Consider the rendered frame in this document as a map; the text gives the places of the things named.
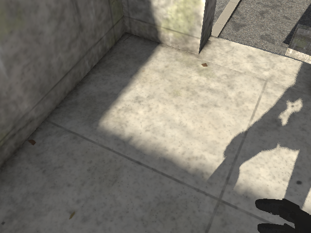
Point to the right robot hand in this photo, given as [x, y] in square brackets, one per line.
[287, 210]

